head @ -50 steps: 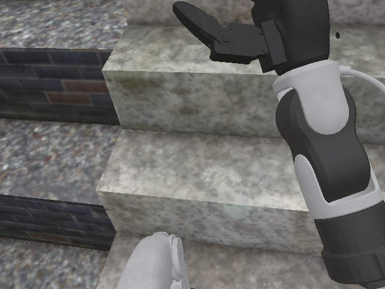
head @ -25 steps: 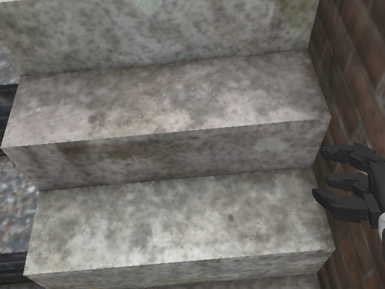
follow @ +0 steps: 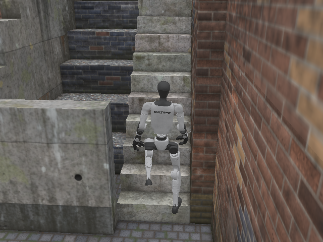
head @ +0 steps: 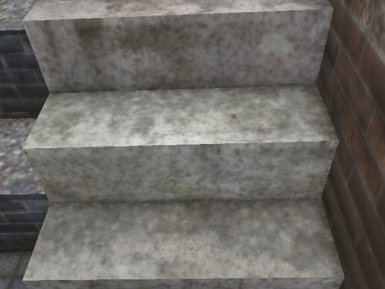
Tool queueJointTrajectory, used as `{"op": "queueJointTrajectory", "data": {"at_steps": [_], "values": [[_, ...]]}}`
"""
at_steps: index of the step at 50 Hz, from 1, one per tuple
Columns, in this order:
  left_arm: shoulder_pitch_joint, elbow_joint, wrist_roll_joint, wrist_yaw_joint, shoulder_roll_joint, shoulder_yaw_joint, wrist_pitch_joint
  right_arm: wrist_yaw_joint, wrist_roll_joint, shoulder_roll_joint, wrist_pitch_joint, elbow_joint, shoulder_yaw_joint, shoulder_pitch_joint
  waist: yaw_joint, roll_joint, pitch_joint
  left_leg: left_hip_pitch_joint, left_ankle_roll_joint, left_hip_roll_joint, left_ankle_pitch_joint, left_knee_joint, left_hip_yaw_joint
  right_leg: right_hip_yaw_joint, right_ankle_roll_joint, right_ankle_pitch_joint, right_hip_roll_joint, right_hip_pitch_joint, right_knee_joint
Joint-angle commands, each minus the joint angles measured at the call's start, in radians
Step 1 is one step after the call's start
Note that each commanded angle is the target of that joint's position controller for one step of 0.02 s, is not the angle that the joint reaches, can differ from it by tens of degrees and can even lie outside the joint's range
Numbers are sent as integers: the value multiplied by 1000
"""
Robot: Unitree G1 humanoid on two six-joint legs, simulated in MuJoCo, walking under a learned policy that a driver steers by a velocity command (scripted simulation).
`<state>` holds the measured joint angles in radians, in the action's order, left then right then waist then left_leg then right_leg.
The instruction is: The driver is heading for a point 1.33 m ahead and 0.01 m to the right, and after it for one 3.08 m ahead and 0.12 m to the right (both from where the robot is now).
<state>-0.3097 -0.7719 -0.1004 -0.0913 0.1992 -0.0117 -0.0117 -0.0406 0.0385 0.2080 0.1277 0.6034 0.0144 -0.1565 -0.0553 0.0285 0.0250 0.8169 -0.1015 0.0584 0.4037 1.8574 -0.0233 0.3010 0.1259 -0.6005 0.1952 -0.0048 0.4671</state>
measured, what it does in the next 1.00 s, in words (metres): goes down, backwards: left foot, then right foot 0.22 m lower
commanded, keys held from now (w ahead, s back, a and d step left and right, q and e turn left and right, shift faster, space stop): w+q+shift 0.14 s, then w+shift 0.44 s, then w+e+shift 0.42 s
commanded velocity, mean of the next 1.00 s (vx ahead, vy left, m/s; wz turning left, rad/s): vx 1.00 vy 0.00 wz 0.12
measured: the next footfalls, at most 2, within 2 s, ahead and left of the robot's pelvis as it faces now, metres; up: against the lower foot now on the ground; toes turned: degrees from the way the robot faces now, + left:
left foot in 0.08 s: -0.01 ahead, +0.15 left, +0.00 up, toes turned +4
right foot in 0.42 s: -0.27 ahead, +0.02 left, -0.22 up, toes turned +6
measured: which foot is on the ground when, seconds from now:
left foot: up 0.00-0.06, down 0.08-0.36, up 0.38-0.64, down 0.66-1.00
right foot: down 0.00-0.08, up 0.10-0.40, down 0.42-0.68, up 0.70-1.00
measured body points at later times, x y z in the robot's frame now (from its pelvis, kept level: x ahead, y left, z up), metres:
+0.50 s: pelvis -0.25 +0.10 -0.23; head -0.22 +0.12 +0.22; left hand -0.20 +0.36 -0.37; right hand +0.02 -0.07 -0.27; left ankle -0.25 +0.24 -0.66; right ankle -0.31 +0.02 -0.94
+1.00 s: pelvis -0.32 +0.21 -0.21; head -0.34 +0.20 +0.24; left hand -0.24 +0.44 -0.31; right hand -0.14 -0.02 -0.30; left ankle -0.31 +0.35 -0.94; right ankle -0.34 +0.09 -0.82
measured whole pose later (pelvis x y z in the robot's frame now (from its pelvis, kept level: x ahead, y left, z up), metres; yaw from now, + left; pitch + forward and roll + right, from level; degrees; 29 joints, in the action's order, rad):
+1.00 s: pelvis -0.32 +0.21 -0.21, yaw +3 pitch +0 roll +1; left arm -0.35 -0.56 0.00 -0.05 0.16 0.02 -0.08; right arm 0.07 -0.01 0.23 -0.05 0.66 0.00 -0.22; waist 0.06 0.00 0.04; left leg 0.27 -0.03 0.14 0.25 0.54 -0.24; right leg 0.03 0.02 -0.28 0.06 -0.62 1.37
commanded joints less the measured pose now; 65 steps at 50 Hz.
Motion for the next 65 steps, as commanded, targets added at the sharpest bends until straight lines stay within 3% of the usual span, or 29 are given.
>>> {"op": "queueJointTrajectory", "data": {"at_steps": [1, 4, 6, 7, 9, 11, 14, 16, 17, 20, 22, 24, 25, 26, 28, 30, 32, 33, 35, 37, 38, 40, 44, 53, 55, 57, 58, 60, 65], "values": [[230, 240, 32, -61, 197, -42, -17, -8, -21, 87, -15, -108, 64, 218, -40, -37, -122, -255, 112, 30, -241, -836, -127, -50, -247, 228, 155, -174, -249], [472, 340, 108, -11, -1, 42, 16, -5, -55, 7, -60, 140, 64, -370, -220, -106, -133, -420, 161, 38, -412, -1307, -200, 23, -222, 434, 136, -155, 248], [524, 456, 121, 29, -152, 101, 40, -22, -120, 94, -120, 184, 35, -402, -79, 393, -224, -391, 272, -59, -920, -1101, 17, -75, -133, -306, -132, -653, 1378], [354, 473, 119, 69, -157, 92, 59, -14, -111, 83, -150, 91, 1, -184, 119, 249, -21, -366, 317, -55, -847, -1163, 285, -260, -120, -93, -176, -670, 1417], [454, 485, 64, 138, -79, 86, 83, 43, -80, 167, -178, -8, 26, -166, 7, -11, 250, -443, 253, 33, -235, -1252, 526, -376, -72, 94, -149, -661, 1416], [443, 512, 72, 135, -77, 73, 72, 81, -68, 0, -199, 33, -38, -193, 24, -114, 214, -299, 213, -31, -75, -1193, 498, -397, -30, 181, -195, -554, 1371], [143, 403, 76, 89, 123, -19, -3, 123, -60, 106, -196, -104, -16, 121, 190, 106, 184, 94, 229, -49, -16, -1124, 434, -298, -62, 386, -267, -197, 1341], [25, 346, 37, 71, 128, -2, -30, 129, -32, 29, -199, -156, -19, 181, 235, 103, 85, 267, 67, -161, -88, -1015, 299, -319, -200, 333, -179, -63, 728], [43, 300, 4, 83, 94, 28, -36, 146, -2, -40, -175, -182, -12, 158, 188, -26, -14, 265, -5, -233, 7, -841, 219, -263, -272, 368, -142, -100, 270], [288, 146, 44, 154, -130, 89, -8, 119, 35, -115, -99, -146, 0, -152, -101, -388, -70, 104, 63, -360, 351, 224, 34, -216, -359, 979, -3, -254, -468], [548, 194, 46, 157, -84, 110, 49, 78, 49, -189, -111, -145, -15, -279, -297, -206, -105, 351, 90, -386, 351, 643, 206, -248, -195, 1265, -29, -322, 59], [90, 76, 173, 65, 180, -25, 89, 60, -25, -5, -163, -94, -17, -400, -172, 19, 124, 489, 102, -52, -15, 238, 335, -471, -312, 786, 205, 134, 5], [134, 95, 135, 55, 253, -59, 100, 69, 2, 20, -169, -169, -11, -225, -132, -98, 158, 470, 66, 66, -206, 40, 361, -746, -391, 464, 317, 140, -37], [123, 137, 65, 27, 198, -37, 96, 86, -1, 32, -156, -169, -6, 29, -3, 189, 174, 439, 25, 41, -307, 94, 324, -823, -476, 272, 292, 68, -76], [144, 161, 53, 2, 171, -16, 112, 75, 13, 1, -126, -264, -40, 275, 48, 276, -3, 357, 5, 147, -255, -430, 296, -814, -441, 50, 246, -84, -115], [279, 182, 82, 8, 146, -1, 105, 55, -11, -74, -117, -276, -79, 248, 12, 73, -47, -324, 24, 162, -75, -882, 69, -591, -353, 133, 75, -550, -206], [238, 124, 79, 32, 138, 5, 84, 45, -23, -19, -122, -170, -37, 44, -44, -146, -63, -631, 40, 34, -26, -1097, -129, -460, -312, 522, 18, -583, -59], [278, 141, 77, 48, 109, 24, 82, 40, -46, 37, -145, -99, -1, -152, -132, -71, 2, -713, 55, -74, -176, -1193, -200, -338, -275, 915, -79, -481, 303], [-23, 151, 112, 40, 19, 21, 111, 26, -54, 226, -176, -22, 38, -376, -24, 441, 170, -790, 368, 332, -780, -1425, 535, -402, -120, 51, -312, -760, 1163], [98, 215, 160, 26, 31, 3, 68, 26, -31, 151, -191, -26, 29, -230, -5, 151, -41, -558, 334, 369, 172, -1548, 572, -438, -129, 115, -220, -999, 1429], [153, 262, 139, 18, 4, 14, 34, 40, -26, 110, -183, -43, 12, -86, 42, 140, -119, -438, 266, 346, 232, -1565, 472, -412, -128, 165, -199, -1023, 1414], [47, 251, 93, 35, 47, 6, -23, 79, -54, 79, -185, -42, -5, -1, 117, 104, -44, -305, 190, 285, 130, -1555, 262, -384, -95, 333, -196, -808, 1372], [-1, 268, 110, 19, 94, -22, -46, 116, -55, 92, -196, -34, -12, 38, 140, 126, 10, -345, 168, 278, -11, -1551, 23, -349, -71, 473, -194, -677, 1321], [14, 319, 94, 53, 35, -10, -41, 94, -18, 208, -197, -73, 59, 176, 118, 114, 10, -619, 188, 308, -120, -1552, -81, -231, -194, 146, -50, -412, 356], [-133, 178, 79, 84, -5, -9, -19, 83, 6, 180, -173, -96, 66, 205, 143, -134, -38, -687, 145, 241, -361, -1196, -146, -158, -238, 357, -128, -351, 46], [-167, 151, 80, 106, 79, -29, 20, 97, -43, 69, -157, -189, 46, 175, 82, -705, -116, -247, 33, -15, 308, -715, -168, -507, -361, 972, -132, -285, 64], [-197, 193, 118, 102, 198, -86, 75, 79, -27, 88, -190, -191, 45, 228, 135, -433, -19, -54, 56, -41, 326, -545, 2, -898, -495, 342, 13, -140, -143], [-45, 244, 112, 79, 227, -101, 104, 64, 7, 67, -224, -206, 48, 338, 98, -43, -38, 6, 99, 0, 191, -579, 130, -1021, -471, -14, 110, -130, -272], [191, 297, 83, 30, 111, -51, 80, 45, -28, 65, -222, -155, 61, 322, 15, -159, 14, -450, 76, -67, 13, -1056, 28, -620, -339, 465, -84, -259, -193]]}}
